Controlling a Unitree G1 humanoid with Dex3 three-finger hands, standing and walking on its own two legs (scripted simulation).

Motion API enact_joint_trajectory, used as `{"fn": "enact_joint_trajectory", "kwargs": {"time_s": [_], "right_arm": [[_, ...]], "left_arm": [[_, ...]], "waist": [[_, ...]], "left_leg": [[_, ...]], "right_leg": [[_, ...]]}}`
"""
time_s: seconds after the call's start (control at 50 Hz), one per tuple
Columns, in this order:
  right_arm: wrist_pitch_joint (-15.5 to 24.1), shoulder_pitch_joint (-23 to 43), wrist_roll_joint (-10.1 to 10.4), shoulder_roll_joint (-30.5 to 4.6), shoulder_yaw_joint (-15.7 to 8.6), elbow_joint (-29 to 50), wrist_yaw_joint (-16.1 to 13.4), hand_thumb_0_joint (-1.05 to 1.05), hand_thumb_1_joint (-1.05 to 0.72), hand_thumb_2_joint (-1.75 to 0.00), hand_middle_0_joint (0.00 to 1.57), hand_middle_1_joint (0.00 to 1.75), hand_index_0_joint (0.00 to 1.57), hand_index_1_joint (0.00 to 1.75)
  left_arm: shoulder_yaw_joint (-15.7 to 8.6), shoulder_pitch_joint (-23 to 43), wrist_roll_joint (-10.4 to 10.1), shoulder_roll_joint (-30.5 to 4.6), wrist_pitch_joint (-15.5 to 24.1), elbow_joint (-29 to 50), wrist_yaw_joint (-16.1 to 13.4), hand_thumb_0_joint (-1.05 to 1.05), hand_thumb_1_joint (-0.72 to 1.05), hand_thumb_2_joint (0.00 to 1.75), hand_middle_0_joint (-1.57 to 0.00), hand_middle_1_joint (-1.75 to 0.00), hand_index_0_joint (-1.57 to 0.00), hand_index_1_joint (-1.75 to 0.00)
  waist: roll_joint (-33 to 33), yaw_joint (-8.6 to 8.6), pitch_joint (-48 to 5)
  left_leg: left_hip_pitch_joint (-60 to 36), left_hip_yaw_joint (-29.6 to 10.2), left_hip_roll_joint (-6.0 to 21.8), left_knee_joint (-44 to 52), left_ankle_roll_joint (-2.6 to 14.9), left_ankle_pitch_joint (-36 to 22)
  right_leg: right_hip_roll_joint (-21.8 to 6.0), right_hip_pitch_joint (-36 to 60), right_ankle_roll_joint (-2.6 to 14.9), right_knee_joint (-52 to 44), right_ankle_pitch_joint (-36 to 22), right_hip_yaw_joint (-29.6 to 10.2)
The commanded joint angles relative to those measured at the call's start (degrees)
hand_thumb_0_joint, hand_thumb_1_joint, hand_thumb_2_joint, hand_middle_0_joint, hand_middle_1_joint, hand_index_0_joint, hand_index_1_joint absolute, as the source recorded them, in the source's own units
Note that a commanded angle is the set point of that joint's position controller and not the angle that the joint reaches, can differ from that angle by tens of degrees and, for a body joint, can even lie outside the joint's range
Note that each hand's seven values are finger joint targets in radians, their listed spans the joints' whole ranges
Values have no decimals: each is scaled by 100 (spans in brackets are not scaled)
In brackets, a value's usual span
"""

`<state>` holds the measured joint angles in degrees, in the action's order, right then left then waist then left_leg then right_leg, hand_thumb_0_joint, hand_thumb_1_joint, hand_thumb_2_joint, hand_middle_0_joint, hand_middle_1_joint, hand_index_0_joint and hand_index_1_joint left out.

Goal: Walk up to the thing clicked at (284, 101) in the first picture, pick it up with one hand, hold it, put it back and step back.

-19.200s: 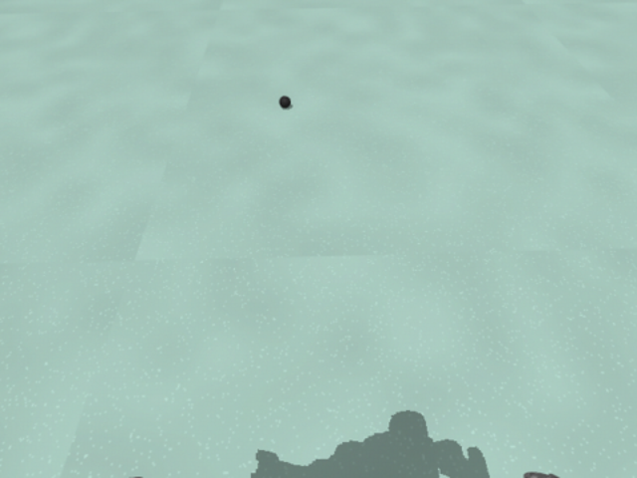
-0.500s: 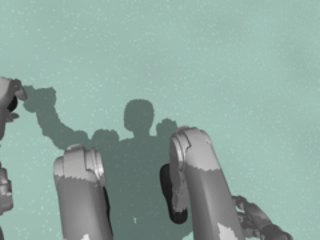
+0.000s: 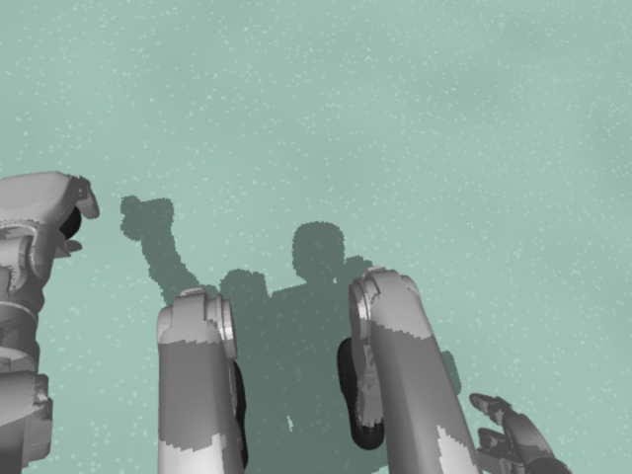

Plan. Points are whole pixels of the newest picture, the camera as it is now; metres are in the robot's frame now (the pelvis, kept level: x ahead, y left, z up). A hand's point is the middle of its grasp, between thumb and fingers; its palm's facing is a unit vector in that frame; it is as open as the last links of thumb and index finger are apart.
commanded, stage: lift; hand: left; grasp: from above
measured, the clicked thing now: (52, 218) +0.43 +0.33 -0.14
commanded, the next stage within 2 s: hold in 1.28 s
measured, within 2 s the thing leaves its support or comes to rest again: neither
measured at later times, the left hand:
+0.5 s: hand out of the picture +0.36 +0.30 +0.08, palm faces -0.41 -0.12 -0.90, open 6.7 cm
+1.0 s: hand out of the picture +0.34 +0.26 +0.23, palm faces -0.43 -0.11 -0.90, open 6.7 cm
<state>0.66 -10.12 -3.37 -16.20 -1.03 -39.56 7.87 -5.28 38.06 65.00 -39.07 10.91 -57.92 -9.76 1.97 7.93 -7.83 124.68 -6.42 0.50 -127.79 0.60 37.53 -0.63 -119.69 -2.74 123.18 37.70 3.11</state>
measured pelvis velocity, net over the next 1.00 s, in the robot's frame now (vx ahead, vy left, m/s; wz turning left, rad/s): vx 0.04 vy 0.00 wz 0.07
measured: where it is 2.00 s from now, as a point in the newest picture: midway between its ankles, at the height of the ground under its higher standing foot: (297, 425)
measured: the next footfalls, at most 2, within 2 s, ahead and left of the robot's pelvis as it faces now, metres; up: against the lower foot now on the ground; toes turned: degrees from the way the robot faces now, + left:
none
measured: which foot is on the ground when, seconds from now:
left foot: down 0.00-1.00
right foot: down 0.00-1.00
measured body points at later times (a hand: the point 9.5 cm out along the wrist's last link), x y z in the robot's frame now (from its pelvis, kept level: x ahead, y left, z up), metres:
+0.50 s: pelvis +0.01 +0.00 +0.16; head +0.15 +0.04 +0.58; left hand +0.37 +0.30 +0.13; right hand +0.17 -0.26 +0.04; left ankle +0.09 +0.12 -0.35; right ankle +0.10 -0.14 -0.35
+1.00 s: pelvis +0.04 +0.00 +0.30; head +0.10 +0.01 +0.75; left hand +0.36 +0.26 +0.28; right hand +0.16 -0.26 +0.19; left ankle +0.08 +0.12 -0.35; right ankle +0.10 -0.14 -0.35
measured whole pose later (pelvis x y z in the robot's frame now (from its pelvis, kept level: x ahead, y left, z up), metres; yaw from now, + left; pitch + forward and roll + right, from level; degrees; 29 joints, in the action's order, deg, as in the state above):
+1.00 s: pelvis +0.04 +0.00 +0.30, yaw +4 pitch +13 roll -2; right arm 1.6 -13.5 1.9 -14.2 -1.7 -41.6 -2.7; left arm 8.6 17.5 57.6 -24.1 -0.5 -44.7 -7.3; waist 2.2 3.4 -6.6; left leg 51.7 -0.5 2.5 -64.1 -0.1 25.9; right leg -0.1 -50.2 -1.5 61.5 24.8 0.3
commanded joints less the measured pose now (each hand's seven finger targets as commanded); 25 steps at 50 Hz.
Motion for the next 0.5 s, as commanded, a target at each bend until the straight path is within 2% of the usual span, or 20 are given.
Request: {"fn": "enact_joint_trajectory", "kwargs": {"time_s": [0.0,0.04,0.06,0.08,0.12,0.16,0.2,0.24,0.26,0.28,0.3,0.32,0.34,0.36,0.38,0.42,0.44,0.48], "right_arm": [[50,-834,118,-1259,-550,393,-171,0,-91,-90,20,30,20,30],[19,-787,164,-1256,-541,422,-227,0,-90,-90,20,30,20,30],[9,-749,178,-1238,-551,451,-257,0,-90,-90,20,30,20,30],[6,-734,193,-1197,-548,493,-275,0,-90,-90,20,30,20,30],[-23,-686,238,-1193,-564,533,-346,0,-90,-90,20,30,20,30],[-39,-606,275,-1166,-579,597,-409,0,-90,-90,20,30,20,30],[-49,-566,313,-1145,-575,618,-476,0,-90,-90,20,30,20,30],[-70,-505,341,-1111,-553,638,-553,0,-90,-90,20,30,20,30],[-74,-472,352,-1104,-548,666,-589,0,-90,-90,20,30,20,30],[-83,-449,363,-1047,-534,700,-613,0,-90,-90,20,30,20,30],[-86,-401,379,-1059,-532,713,-655,0,-90,-90,20,30,20,30],[-96,-377,399,-1020,-511,722,-695,0,-90,-90,20,30,20,30],[-101,-365,410,-997,-498,711,-723,0,-90,-90,20,30,20,30],[-108,-336,422,-963,-480,705,-752,0,-90,-90,20,30,20,30],[-103,-342,425,-924,-479,666,-777,0,-90,-90,20,30,20,30],[-86,-298,451,-871,-457,648,-833,0,-90,-90,20,30,20,30],[-84,-298,473,-897,-464,654,-861,0,-90,-90,20,30,20,30],[-84,-263,491,-841,-445,654,-897,0,-90,-90,20,30,20,30]], "left_arm": [[-177,1612,-278,-1510,-117,1613,-61,0,67,67,-88,-91,-99,-81],[-302,1306,-344,-1619,-205,1698,7,0,68,63,-86,-92,-98,-79],[-254,1066,-425,-1464,-245,1701,59,0,66,62,-86,-90,-98,-78],[-76,1077,-489,-1294,-263,1872,128,0,66,63,-86,-91,-97,-80],[-192,927,-551,-1416,-341,2140,182,0,67,63,-84,-93,-97,-80],[-187,819,-666,-1352,-391,2516,228,0,66,63,-84,-93,-96,-80],[-95,678,-711,-1197,-442,2720,289,0,68,64,-85,-94,-97,-82],[-195,475,-727,-1339,-511,2881,293,0,67,63,-84,-94,-97,-81],[-154,565,-752,-1317,-518,3118,299,0,68,62,-84,-94,-97,-81],[-75,383,-748,-1188,-553,3166,317,0,69,63,-85,-94,-98,-81],[-175,426,-829,-1296,-579,3349,320,0,70,64,-85,-95,-99,-81],[-81,392,-800,-1233,-611,3448,320,0,69,64,-86,-94,-98,-81],[-143,211,-827,-1217,-656,3410,313,0,69,64,-85,-94,-98,-81],[-103,-8,-818,-1136,-693,3370,315,0,69,65,-84,-96,-98,-82],[64,-88,-864,-865,-716,3395,355,0,70,64,-85,-96,-98,-83],[247,-179,-911,-680,-791,3415,413,0,69,64,-84,-96,-97,-83],[111,-319,-934,-793,-834,3428,418,0,68,62,-83,-95,-97,-81],[233,-443,-934,-651,-908,3503,458,0,70,64,-85,-96,-98,-83]], "waist": [[1410,-83,-3868],[1223,-162,-3789],[1175,-190,-3672],[1149,-135,-3652],[1013,-193,-3771],[1115,-259,-3834],[1137,-231,-3743],[1082,-321,-3812],[1165,-297,-3829],[1126,-300,-3760],[1081,-319,-3769],[1155,-320,-3760],[1031,-350,-3732],[979,-373,-3696],[921,-301,-3551],[888,-274,-3254],[812,-349,-3227],[795,-361,-3089]], "left_leg": [[-3484,195,-58,2206,107,-314],[-3498,186,-75,2378,133,-233],[-3565,180,-68,2497,129,-197],[-3647,209,-51,2566,128,-253],[-3914,181,-48,2771,133,-281],[-4217,169,-32,3018,107,-353],[-4494,108,-16,3269,78,-419],[-4816,146,-3,3459,72,-589],[-4954,121,2,3603,67,-584],[-5085,155,10,3723,62,-650],[-5238,130,13,3887,72,-579],[-5399,182,25,4023,64,-581],[-5497,205,13,4125,72,-639],[-5652,233,13,4237,70,-740],[-5706,244,14,4334,73,-829],[-5923,239,40,4644,69,-733],[-6116,218,49,4803,66,-759],[-6386,264,67,5040,54,-871]], "right_leg": [[175,1870,458,-1626,-769,342],[184,2098,445,-1834,-678,310],[176,2158,434,-1916,-670,300],[189,2294,427,-2030,-726,289],[189,2575,415,-2235,-742,266],[174,2785,406,-2383,-822,234],[155,2923,391,-2537,-899,221],[164,3224,383,-2756,-1011,183],[157,3328,377,-2843,-1024,174],[167,3494,374,-2987,-1064,152],[154,3619,361,-3135,-1023,134],[179,3829,360,-3296,-1029,117],[176,4028,351,-3439,-1055,100],[178,4198,350,-3582,-1107,94],[172,4285,345,-3706,-1164,73],[181,4543,334,-4026,-1097,54],[183,4728,335,-4166,-1102,47],[191,5017,340,-4443,-1173,24]]}}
